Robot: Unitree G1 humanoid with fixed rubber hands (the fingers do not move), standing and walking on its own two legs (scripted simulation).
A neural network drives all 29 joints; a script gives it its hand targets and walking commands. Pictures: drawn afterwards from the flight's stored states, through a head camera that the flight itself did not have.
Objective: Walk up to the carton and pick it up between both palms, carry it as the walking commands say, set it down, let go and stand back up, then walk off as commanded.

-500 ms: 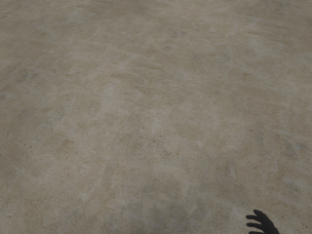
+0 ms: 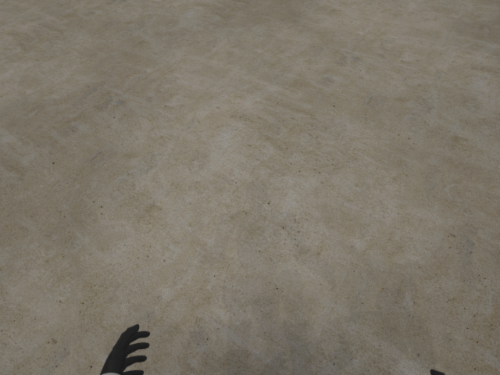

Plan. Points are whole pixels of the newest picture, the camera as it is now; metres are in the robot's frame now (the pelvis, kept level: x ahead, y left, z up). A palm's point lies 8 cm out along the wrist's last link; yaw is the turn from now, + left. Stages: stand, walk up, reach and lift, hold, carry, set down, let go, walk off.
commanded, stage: walk off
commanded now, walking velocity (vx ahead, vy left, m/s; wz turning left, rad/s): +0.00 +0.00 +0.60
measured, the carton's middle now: out of the picture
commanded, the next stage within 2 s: stand in 1.86 s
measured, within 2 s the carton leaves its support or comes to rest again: neither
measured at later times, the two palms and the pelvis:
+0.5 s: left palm out of the picture -0.05 +0.31 -0.13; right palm (371, 319) +0.21 -0.18 -0.09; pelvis -0.02 +0.02 -0.01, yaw +19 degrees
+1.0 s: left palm out of the picture -0.05 +0.28 -0.08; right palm (377, 326) +0.21 -0.20 -0.12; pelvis -0.02 -0.01 +0.00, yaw +36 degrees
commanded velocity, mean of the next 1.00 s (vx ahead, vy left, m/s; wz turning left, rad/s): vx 0.00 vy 0.00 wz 0.60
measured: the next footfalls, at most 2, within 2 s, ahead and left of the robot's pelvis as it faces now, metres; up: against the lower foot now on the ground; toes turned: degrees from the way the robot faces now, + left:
right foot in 0.02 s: +0.04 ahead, -0.12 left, +0.00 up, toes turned -1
left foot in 0.44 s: -0.02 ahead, +0.13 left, +0.00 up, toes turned +23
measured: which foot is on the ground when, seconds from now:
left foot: down 0.00-0.02, up 0.04-0.42, down 0.44-0.92, up 0.94-1.00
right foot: up 0.00-0.00, down 0.02-0.44, up 0.46-0.90, down 0.92-1.00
